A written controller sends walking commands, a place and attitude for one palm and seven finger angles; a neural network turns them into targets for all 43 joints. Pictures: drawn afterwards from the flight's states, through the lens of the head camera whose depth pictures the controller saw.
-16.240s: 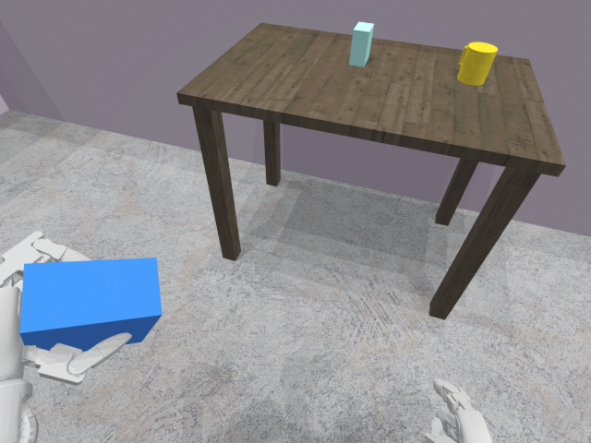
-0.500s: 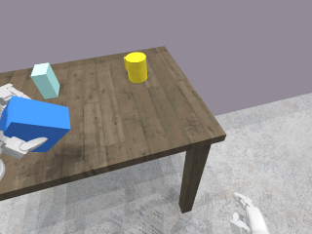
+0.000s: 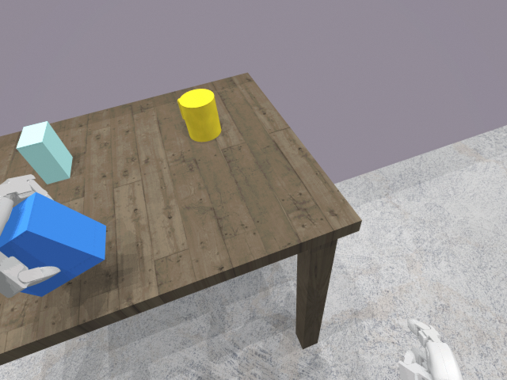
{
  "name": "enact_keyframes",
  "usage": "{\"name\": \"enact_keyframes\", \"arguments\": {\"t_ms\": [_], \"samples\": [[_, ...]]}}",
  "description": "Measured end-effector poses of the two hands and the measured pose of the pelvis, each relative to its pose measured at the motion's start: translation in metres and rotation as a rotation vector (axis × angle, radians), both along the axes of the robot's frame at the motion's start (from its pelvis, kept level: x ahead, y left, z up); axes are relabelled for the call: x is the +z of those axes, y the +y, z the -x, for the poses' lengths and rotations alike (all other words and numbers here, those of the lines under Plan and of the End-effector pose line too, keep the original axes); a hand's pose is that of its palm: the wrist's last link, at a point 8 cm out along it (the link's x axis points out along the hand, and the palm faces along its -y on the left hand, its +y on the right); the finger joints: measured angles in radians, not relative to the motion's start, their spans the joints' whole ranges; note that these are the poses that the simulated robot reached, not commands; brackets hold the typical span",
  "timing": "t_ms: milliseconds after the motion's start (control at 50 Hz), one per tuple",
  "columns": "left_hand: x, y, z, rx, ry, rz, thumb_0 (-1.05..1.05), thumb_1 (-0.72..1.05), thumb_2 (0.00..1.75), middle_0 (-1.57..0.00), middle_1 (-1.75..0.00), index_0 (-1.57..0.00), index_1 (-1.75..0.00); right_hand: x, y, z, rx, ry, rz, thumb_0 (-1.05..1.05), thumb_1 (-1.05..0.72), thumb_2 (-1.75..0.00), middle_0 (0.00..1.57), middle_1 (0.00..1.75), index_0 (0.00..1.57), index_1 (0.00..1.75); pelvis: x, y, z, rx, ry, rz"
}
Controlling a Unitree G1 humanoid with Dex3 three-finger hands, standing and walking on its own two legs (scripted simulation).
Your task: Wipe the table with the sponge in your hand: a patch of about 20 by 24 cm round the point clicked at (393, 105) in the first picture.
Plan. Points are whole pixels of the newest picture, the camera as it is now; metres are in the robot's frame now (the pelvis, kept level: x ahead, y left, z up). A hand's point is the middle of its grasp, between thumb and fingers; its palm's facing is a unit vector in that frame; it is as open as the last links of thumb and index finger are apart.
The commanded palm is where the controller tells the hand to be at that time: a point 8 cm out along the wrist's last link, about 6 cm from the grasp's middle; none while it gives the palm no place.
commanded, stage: turn the palm down, sponge in hand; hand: left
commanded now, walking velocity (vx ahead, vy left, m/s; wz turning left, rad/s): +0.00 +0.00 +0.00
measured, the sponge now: (50, 252) +0.23 +0.31 +0.14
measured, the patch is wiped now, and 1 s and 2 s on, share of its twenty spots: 0.00 0.00 0.00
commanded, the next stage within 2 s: move the sponge above the wiping area in 1.16 s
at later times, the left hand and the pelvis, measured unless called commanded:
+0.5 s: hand (7, 253) +0.21 +0.33 +0.18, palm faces +0.16 -0.23 -0.96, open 9.9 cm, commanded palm +0.16 +0.34 +0.27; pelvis -0.03 +0.06 +0.02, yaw +0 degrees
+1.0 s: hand (9, 248) +0.20 +0.30 +0.20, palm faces +0.20 -0.02 -0.98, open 9.9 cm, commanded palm +0.16 +0.30 +0.27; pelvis -0.03 +0.03 +0.02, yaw -1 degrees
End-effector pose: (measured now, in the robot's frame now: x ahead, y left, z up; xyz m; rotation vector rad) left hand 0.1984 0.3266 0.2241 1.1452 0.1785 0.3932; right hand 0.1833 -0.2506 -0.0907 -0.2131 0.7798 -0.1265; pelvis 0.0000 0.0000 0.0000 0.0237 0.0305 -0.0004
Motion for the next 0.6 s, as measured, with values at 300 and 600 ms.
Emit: {"name": "enact_keyframes", "arguments": {"t_ms": [300,600], "samples": [[0.045,0.031,0.014,0.065,-0.198,-0.132,0.0,-0.48,1.04,-0.76,-1.35,-0.76,-1.35,0.041,0.093,-0.037,0.122,-0.137,-0.077,0.01,-0.9,-0.9,0.2,0.3,0.2,0.3,0.013,0.042,0.011,-0.007,-0.038,0.033],[0.039,0.001,0.021,-0.071,-0.076,-0.308,0.0,-0.48,1.04,-0.76,-1.35,-0.76,-1.34,0.057,0.148,-0.047,0.253,-0.166,-0.096,0.02,-0.9,-0.9,0.2,0.3,0.2,0.3,0.02,0.057,0.029,-0.007,-0.1,0.028]]}}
